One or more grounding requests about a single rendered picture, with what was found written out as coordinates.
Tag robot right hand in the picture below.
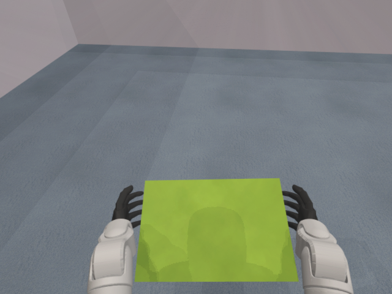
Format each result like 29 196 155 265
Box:
282 185 318 231

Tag right robot forearm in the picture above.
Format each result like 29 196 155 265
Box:
295 219 354 294

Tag robot left hand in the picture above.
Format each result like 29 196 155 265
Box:
111 185 144 228

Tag left robot forearm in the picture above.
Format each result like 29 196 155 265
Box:
87 219 137 294

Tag carton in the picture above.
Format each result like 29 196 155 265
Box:
135 178 299 282

